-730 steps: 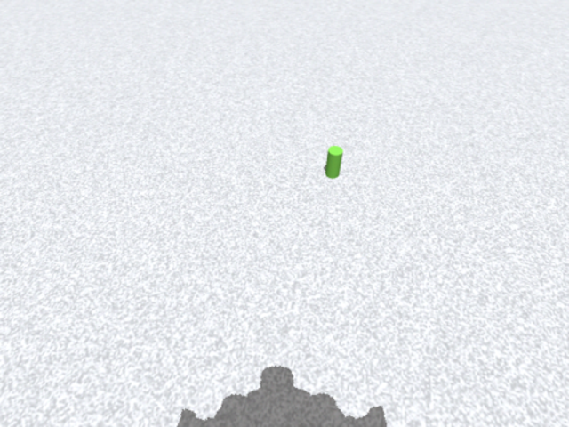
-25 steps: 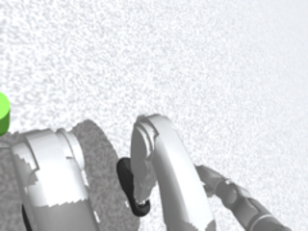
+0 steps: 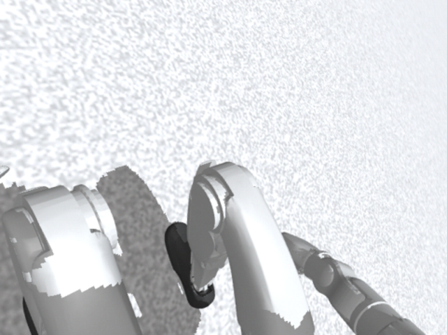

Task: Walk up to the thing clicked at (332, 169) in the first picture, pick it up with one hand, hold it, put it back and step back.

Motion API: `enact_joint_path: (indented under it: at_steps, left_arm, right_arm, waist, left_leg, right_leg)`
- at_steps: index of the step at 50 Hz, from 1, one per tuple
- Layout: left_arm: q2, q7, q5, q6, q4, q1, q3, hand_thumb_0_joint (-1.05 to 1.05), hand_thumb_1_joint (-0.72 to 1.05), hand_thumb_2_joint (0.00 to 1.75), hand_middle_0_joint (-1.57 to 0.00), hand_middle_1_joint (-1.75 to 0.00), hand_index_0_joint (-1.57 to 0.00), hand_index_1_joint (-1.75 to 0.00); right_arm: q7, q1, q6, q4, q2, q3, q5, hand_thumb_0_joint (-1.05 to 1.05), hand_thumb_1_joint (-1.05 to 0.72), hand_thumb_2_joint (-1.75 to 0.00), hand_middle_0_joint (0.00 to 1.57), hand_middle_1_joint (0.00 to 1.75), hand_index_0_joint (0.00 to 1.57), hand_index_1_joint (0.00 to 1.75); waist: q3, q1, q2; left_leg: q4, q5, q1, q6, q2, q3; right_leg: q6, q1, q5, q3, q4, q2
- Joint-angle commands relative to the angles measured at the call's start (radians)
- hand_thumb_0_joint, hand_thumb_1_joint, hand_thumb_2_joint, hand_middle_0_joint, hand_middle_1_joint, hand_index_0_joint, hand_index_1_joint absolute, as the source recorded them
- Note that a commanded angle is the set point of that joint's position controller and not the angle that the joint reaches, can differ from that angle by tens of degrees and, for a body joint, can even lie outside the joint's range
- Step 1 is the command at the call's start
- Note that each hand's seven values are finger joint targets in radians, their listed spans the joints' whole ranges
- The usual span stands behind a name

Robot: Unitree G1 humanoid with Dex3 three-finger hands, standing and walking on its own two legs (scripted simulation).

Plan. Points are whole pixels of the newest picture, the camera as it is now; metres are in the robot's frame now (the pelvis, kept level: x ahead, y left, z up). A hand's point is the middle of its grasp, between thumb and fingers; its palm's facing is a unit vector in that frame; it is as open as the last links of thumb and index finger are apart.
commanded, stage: close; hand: left
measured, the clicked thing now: out of the picture +0.41 +0.27 -0.20
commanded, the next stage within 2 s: settle in 0.28 s
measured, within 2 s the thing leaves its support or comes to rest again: leaves its support in 0.60 s
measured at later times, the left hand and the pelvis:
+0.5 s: hand out of the picture +0.40 +0.28 -0.17, palm faces +0.36 -0.93 +0.02, open 10.8 cm; pelvis +0.00 +0.00 +0.00, yaw +0 degrees
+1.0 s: hand out of the picture +0.36 +0.31 -0.12, palm faces +0.37 -0.93 -0.04, open 10.9 cm; pelvis +0.01 -0.01 +0.03, yaw +2 degrees
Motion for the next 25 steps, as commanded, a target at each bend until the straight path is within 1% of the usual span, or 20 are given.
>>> enact_joint_path:
  at_steps: [1, 2, 3, 5, 6, 7, 9, 10, 11, 12, 13, 15, 16, 17, 18, 19, 21, 23, 24, 25]
  left_arm:
    - [0.14, 0.031, -0.017, -0.063, -0.123, -0.231, 0.024, 0.0, 0.2, 0.58, -0.6, -0.54, -0.58, -0.55]
    - [0.145, 0.031, -0.013, -0.063, -0.123, -0.227, 0.027, 0.0, 0.24, 0.62, -0.62, -0.57, -0.6, -0.58]
    - [0.158, 0.032, -0.007, -0.061, -0.121, -0.224, 0.035, 0.0, 0.26, 0.64, -0.66, -0.6, -0.64, -0.61]
    - [0.163, 0.036, 0.005, -0.064, -0.122, -0.218, 0.04, 0.0, 0.31, 0.71, -0.72, -0.67, -0.71, -0.68]
    - [0.172, 0.037, 0.012, -0.066, -0.125, -0.226, 0.039, 0.0, 0.35, 0.72, -0.75, -0.69, -0.73, -0.7]
    - [0.176, 0.041, 0.014, -0.064, -0.125, -0.219, 0.049, 0.0, 0.37, 0.75, -0.76, -0.71, -0.75, -0.71]
    - [0.165, 0.045, 0.016, -0.058, -0.121, -0.195, 0.054, 0.0, 0.4, 0.78, -0.81, -0.75, -0.79, -0.76]
    - [0.162, 0.044, 0.019, -0.059, -0.124, -0.202, 0.048, 0.0, 0.38, 0.82, -0.86, -0.8, -0.84, -0.81]
    - [0.168, 0.045, 0.016, -0.058, -0.138, -0.181, 0.059, 0.0, 0.33, 0.86, -0.87, -0.84, -0.85, -0.85]
    - [0.168, 0.045, 0.016, -0.056, -0.143, -0.208, 0.052, 0.0, 0.33, 0.87, -0.92, -0.88, -0.9, -0.89]
    - [0.169, 0.05, 0.016, -0.055, -0.146, -0.198, 0.064, 0.0, 0.31, 0.89, -0.93, -0.9, -0.92, -0.91]
    - [0.171, 0.047, 0.012, -0.056, -0.171, -0.196, 0.062, 0.0, 0.31, 0.96, -0.99, -0.98, -0.97, -0.99]
    - [0.169, 0.048, 0.017, -0.051, -0.156, -0.174, 0.067, 0.0, 0.32, 0.98, -1.02, -1.01, -1.01, -1.02]
    - [0.144, 0.047, 0.013, -0.05, -0.162, -0.17, 0.051, 0.0, 0.33, 1.0, -1.04, -1.03, -1.03, -1.04]
    - [0.133, 0.046, 0.012, -0.046, -0.156, -0.137, 0.053, 0.0, 0.34, 1.03, -1.05, -1.06, -1.04, -1.07]
    - [0.145, 0.047, 0.011, -0.046, -0.177, -0.149, 0.052, 0.0, 0.35, 1.07, -1.09, -1.1, -1.07, -1.11]
    - [0.115, 0.044, 0.009, -0.043, -0.179, -0.136, 0.033, 0.0, 0.36, 1.14, -1.12, -1.17, -1.09, -1.2]
    - [0.119, 0.043, 0.011, -0.034, -0.181, -0.13, 0.028, 0.0, 0.35, 1.17, -1.15, -1.2, -1.12, -1.23]
    - [0.142, 0.044, 0.014, -0.033, -0.21, -0.145, 0.036, 0.0, 0.35, 1.19, -1.16, -1.22, -1.14, -1.25]
    - [0.145, 0.044, 0.016, -0.03, -0.229, -0.135, 0.041, 0.0, 0.35, 1.2, -1.17, -1.23, -1.14, -1.26]
  right_arm:
    - [-0.016, 0.012, 0.011, -0.021, -0.38, -0.137, 0.006, 0.0, -0.88, -0.9, 0.2, 0.3, 0.2, 0.3]
    - [-0.017, 0.014, 0.013, -0.018, -0.37, -0.134, 0.004, 0.0, -0.87, -0.9, 0.2, 0.3, 0.2, 0.3]
    - [-0.019, 0.012, 0.015, -0.021, -0.368, -0.136, 0.006, 0.0, -0.87, -0.89, 0.2, 0.3, 0.2, 0.3]
    - [-0.019, 0.017, 0.019, -0.02, -0.369, -0.137, 0.001, 0.0, -0.87, -0.89, 0.2, 0.3, 0.2, 0.3]
    - [-0.02, 0.011, 0.021, -0.022, -0.367, -0.135, 0.001, 0.0, -0.87, -0.89, 0.2, 0.3, 0.2, 0.3]
    - [-0.019, 0.011, 0.022, -0.022, -0.362, -0.134, 0.001, 0.0, -0.87, -0.89, 0.2, 0.3, 0.2, 0.3]
    - [-0.019, 0.013, 0.028, -0.029, -0.368, -0.143, 0.0, 0.0, -0.87, -0.89, 0.2, 0.3, 0.2, 0.3]
    - [-0.018, 0.011, 0.03, -0.031, -0.373, -0.144, -0.001, 0.0, -0.88, -0.9, 0.2, 0.3, 0.2, 0.3]
    - [-0.018, 0.015, 0.031, -0.032, -0.369, -0.145, -0.001, 0.0, -0.88, -0.9, 0.2, 0.3, 0.2, 0.3]
    - [-0.018, 0.007, 0.032, -0.037, -0.372, -0.145, 0.004, 0.0, -0.88, -0.9, 0.2, 0.3, 0.2, 0.3]
    - [-0.017, 0.006, 0.033, -0.038, -0.373, -0.148, 0.004, 0.0, -0.88, -0.9, 0.2, 0.3, 0.2, 0.3]
    - [-0.016, 0.002, 0.033, -0.044, -0.373, -0.152, 0.006, 0.0, -0.88, -0.9, 0.2, 0.3, 0.2, 0.3]
    - [-0.015, 0.006, 0.035, -0.04, -0.372, -0.154, 0.005, 0.0, -0.88, -0.9, 0.2, 0.3, 0.2, 0.3]
    - [-0.011, 0.002, 0.034, -0.046, -0.367, -0.15, 0.004, 0.0, -0.89, -0.9, 0.2, 0.3, 0.2, 0.3]
    - [-0.011, 0.0, 0.032, -0.048, -0.371, -0.157, 0.006, 0.0, -0.88, -0.9, 0.2, 0.3, 0.2, 0.3]
    - [-0.011, 0.006, 0.031, -0.045, -0.367, -0.152, 0.005, 0.0, -0.89, -0.9, 0.2, 0.3, 0.2, 0.3]
    - [-0.008, 0.004, 0.03, -0.046, -0.366, -0.152, 0.007, 0.0, -0.91, -0.91, 0.2, 0.3, 0.2, 0.3]
    - [-0.006, 0.02, 0.035, -0.032, -0.366, -0.157, 0.012, 0.0, -0.91, -0.91, 0.2, 0.3, 0.2, 0.3]
    - [-0.007, 0.015, 0.035, -0.042, -0.369, -0.158, 0.014, 0.0, -0.91, -0.91, 0.2, 0.3, 0.2, 0.3]
    - [-0.005, 0.02, 0.036, -0.041, -0.369, -0.163, 0.015, 0.0, -0.91, -0.91, 0.2, 0.3, 0.2, 0.3]
  waist:
    - [-0.507, -0.135, 0.51]
    - [-0.516, -0.129, 0.517]
    - [-0.497, -0.124, 0.52]
    - [-0.505, -0.122, 0.54]
    - [-0.487, -0.122, 0.553]
    - [-0.488, -0.114, 0.555]
    - [-0.496, -0.112, 0.549]
    - [-0.494, -0.118, 0.563]
    - [-0.509, -0.101, 0.563]
    - [-0.487, -0.112, 0.567]
    - [-0.49, -0.105, 0.569]
    - [-0.498, -0.101, 0.578]
    - [-0.502, -0.101, 0.575]
    - [-0.493, -0.101, 0.576]
    - [-0.499, -0.092, 0.562]
    - [-0.52, -0.092, 0.575]
    - [-0.515, -0.092, 0.575]
    - [-0.507, -0.089, 0.578]
    - [-0.507, -0.087, 0.595]
    - [-0.521, -0.078, 0.601]
  left_leg:
    - [-0.36, 0.089, 0.369, -0.008, 0.064, 0.106]
    - [-0.355, 0.102, 0.376, -0.007, 0.064, 0.113]
    - [-0.357, 0.086, 0.357, -0.005, 0.064, 0.119]
    - [-0.361, 0.099, 0.37, -0.009, 0.068, 0.119]
    - [-0.367, 0.093, 0.363, -0.01, 0.068, 0.118]
    - [-0.367, 0.09, 0.362, -0.01, 0.07, 0.12]
    - [-0.374, 0.098, 0.377, -0.012, 0.073, 0.12]
    - [-0.38, 0.093, 0.379, -0.016, 0.073, 0.115]
    - [-0.379, 0.109, 0.393, -0.014, 0.073, 0.119]
    - [-0.387, 0.086, 0.381, -0.015, 0.074, 0.116]
    - [-0.39, 0.085, 0.388, -0.016, 0.078, 0.112]
    - [-0.388, 0.084, 0.394, -0.015, 0.078, 0.118]
    - [-0.388, 0.081, 0.394, -0.016, 0.078, 0.118]
    - [-0.388, 0.08, 0.377, -0.016, 0.074, 0.12]
    - [-0.389, 0.087, 0.389, -0.016, 0.077, 0.117]
    - [-0.377, 0.103, 0.391, -0.015, 0.075, 0.124]
    - [-0.384, 0.122, 0.399, -0.018, 0.076, 0.119]
    - [-0.389, 0.097, 0.392, -0.017, 0.077, 0.121]
    - [-0.395, 0.086, 0.388, -0.017, 0.078, 0.121]
    - [-0.399, 0.105, 0.406, -0.019, 0.079, 0.121]
  right_leg:
    - [-0.079, 0.194, 0.167, -0.159, -0.16, 0.014]
    - [-0.079, 0.206, 0.175, -0.154, -0.161, 0.016]
    - [-0.08, 0.196, 0.161, -0.151, -0.163, 0.014]
    - [-0.082, 0.206, 0.168, -0.151, -0.162, 0.015]
    - [-0.083, 0.193, 0.162, -0.153, -0.158, 0.013]
    - [-0.083, 0.194, 0.16, -0.151, -0.157, 0.013]
    - [-0.084, 0.194, 0.161, -0.151, -0.158, 0.01]
    - [-0.084, 0.194, 0.156, -0.155, -0.154, 0.01]
    - [-0.085, 0.2, 0.167, -0.15, -0.157, 0.012]
    - [-0.085, 0.182, 0.146, -0.154, -0.155, 0.008]
    - [-0.084, 0.182, 0.148, -0.153, -0.151, 0.006]
    - [-0.084, 0.185, 0.149, -0.149, -0.153, 0.006]
    - [-0.085, 0.182, 0.143, -0.151, -0.151, 0.007]
    - [-0.085, 0.187, 0.145, -0.152, -0.151, 0.006]
    - [-0.084, 0.183, 0.149, -0.153, -0.151, 0.007]
    - [-0.085, 0.204, 0.163, -0.148, -0.153, 0.01]
    - [-0.085, 0.2, 0.174, -0.151, -0.148, 0.007]
    - [-0.085, 0.189, 0.154, -0.149, -0.152, 0.005]
    - [-0.086, 0.189, 0.147, -0.15, -0.152, 0.005]
    - [-0.086, 0.193, 0.16, -0.147, -0.148, 0.002]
